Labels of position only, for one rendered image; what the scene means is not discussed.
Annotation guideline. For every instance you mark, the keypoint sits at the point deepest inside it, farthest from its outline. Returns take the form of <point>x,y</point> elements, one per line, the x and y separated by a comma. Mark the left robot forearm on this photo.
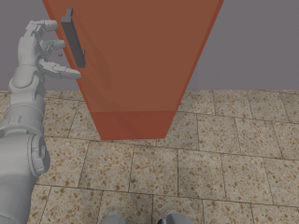
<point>26,108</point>

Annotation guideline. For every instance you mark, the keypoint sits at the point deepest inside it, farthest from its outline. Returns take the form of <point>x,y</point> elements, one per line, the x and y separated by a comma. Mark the left robot upper arm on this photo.
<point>23,158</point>

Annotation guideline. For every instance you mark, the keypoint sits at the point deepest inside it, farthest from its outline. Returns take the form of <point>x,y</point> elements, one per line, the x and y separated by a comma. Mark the robot thigh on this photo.
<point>113,219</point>
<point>176,218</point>

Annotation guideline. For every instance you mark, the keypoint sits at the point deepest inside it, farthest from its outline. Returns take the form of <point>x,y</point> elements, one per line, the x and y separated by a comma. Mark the robot left thigh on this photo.
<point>113,219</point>

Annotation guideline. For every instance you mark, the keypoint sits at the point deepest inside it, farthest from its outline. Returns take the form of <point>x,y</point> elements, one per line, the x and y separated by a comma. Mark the left robot hand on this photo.
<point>30,51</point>

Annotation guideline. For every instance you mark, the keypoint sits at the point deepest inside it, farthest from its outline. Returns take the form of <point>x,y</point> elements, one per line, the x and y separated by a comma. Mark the robot right thigh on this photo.
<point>176,218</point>

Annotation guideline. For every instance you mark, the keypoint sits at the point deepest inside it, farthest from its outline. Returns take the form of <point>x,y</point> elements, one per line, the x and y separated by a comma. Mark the handle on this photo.
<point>72,38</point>

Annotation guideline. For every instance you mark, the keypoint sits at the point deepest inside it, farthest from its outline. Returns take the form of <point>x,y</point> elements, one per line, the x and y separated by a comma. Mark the cupboard door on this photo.
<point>138,53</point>

